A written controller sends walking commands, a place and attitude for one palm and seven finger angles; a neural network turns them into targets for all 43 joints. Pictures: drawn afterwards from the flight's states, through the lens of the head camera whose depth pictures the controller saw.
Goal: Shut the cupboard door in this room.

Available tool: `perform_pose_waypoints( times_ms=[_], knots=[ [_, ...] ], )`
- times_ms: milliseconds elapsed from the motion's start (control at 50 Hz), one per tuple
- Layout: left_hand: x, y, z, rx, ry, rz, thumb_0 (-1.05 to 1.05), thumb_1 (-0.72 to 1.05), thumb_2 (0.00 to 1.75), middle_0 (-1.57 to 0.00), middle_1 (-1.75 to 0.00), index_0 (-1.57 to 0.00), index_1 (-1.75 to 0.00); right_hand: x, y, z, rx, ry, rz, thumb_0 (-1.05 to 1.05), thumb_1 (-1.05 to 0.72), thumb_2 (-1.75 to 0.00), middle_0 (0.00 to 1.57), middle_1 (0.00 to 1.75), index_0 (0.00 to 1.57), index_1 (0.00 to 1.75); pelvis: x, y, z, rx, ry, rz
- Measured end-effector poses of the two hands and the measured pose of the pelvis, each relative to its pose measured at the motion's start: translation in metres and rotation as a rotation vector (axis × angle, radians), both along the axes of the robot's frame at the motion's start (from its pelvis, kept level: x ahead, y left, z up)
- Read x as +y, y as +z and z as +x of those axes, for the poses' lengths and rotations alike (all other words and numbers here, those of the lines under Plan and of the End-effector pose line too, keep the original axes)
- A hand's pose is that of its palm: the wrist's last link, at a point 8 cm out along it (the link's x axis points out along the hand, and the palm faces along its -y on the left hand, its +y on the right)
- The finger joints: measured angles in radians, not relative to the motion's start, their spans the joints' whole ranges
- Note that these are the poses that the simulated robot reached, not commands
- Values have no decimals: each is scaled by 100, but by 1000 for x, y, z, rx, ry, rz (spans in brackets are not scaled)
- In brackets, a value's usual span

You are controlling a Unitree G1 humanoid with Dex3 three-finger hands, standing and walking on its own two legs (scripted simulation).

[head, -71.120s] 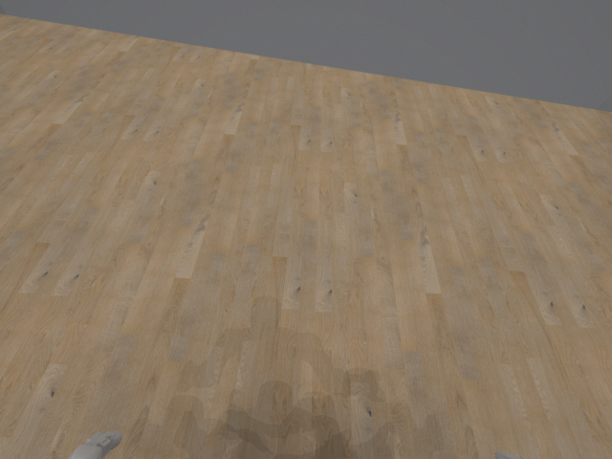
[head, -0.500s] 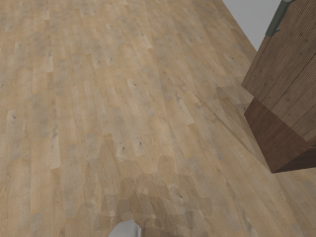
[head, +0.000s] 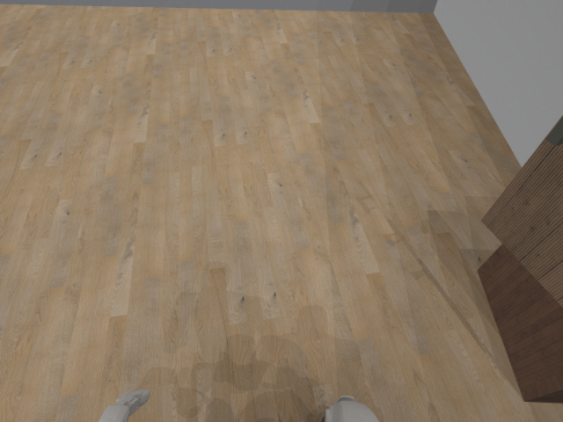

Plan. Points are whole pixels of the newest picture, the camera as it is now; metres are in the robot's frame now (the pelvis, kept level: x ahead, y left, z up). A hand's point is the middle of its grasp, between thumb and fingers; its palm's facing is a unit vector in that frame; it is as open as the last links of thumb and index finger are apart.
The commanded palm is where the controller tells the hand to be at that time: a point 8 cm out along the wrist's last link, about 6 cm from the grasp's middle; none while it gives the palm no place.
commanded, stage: walk to a spot facing it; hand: left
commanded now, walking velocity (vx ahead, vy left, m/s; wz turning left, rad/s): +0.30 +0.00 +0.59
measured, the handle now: out of the picture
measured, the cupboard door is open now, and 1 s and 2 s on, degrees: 23 23 23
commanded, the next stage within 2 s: turn to face it in 0.46 s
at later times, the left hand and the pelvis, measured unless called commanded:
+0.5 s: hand out of the picture +0.09 +0.17 -0.18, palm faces +0.38 -0.90 -0.22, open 7.3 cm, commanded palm none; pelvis +0.15 -0.01 -0.01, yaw +21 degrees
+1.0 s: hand (166, 396) +0.19 +0.20 -0.18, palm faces +0.27 -0.94 -0.22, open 7.4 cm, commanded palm none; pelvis +0.20 +0.01 -0.01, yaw +12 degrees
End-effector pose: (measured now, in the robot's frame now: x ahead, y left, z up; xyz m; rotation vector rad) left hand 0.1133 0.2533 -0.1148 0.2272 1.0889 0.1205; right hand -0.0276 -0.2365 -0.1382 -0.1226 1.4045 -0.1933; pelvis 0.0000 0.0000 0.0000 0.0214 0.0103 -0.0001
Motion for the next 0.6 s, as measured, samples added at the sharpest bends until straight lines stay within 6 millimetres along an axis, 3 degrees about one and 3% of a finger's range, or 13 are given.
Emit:
perform_pose_waypoints(
  times_ms=[60, 120, 240, 300, 400, 500, 560, 600],
  knots=[
    [-19, -3, 35, -54, -8, 16, 0, 90, 90, -20, -30, -19, -30, -17, -17, 10, 55, -7, 23, 1, -90, -90, 21, 30, 20, 30, -19, -13, 27, 4, 28, 13],
    [-34, -2, 46, -79, 33, 21, 0, 90, 90, -20, -30, -20, -30, -33, -24, 38, 86, 31, 27, 1, -91, -90, 21, 30, 20, 30, -29, -15, 45, -8, 80, -2],
    [-56, -1, 24, 14, 184, -15, 0, 90, 90, -20, -30, -20, -30, -50, -7, 141, -3, 151, 15, 1, -91, -90, 20, 30, 20, 30, -40, 2, 83, -7, 182, 0],
    [-52, -3, 8, 54, 280, -7, -1, 93, 90, -20, -30, -20, -30, -47, 1, 199, -61, 223, 7, 1, -91, -90, 20, 30, 19, 30, -42, 5, 100, -3, 229, -5],
    [-48, -14, -23, 166, 381, -27, -1, 93, 90, -20, -30, -20, -30, -21, 9, 291, -156, 353, 3, 1, -91, -90, 20, 30, 19, 30, -35, 4, 124, -2, 300, -21],
    [-42, -34, -50, 256, 479, -74, 0, 92, 90, -20, -30, -20, -30, 29, 12, 370, -248, 502, 5, 1, -91, -90, 20, 30, 19, 30, -15, -7, 146, -6, 359, -34],
    [-29, -52, -59, 296, 525, -98, 0, 91, 90, -20, -30, -20, -30, 59, 10, 405, -327, 569, -2, 0, -91, -90, 20, 30, 19, 30, 3, -22, 157, -6, 385, -41],
    [-18, -54, -55, 303, 539, -92, 0, 91, 90, -20, -30, -20, -30, 73, 13, 416, -348, 596, -6, 0, -91, -90, 20, 30, 19, 30, 8, -22, 159, -14, 396, -35]
  ],
)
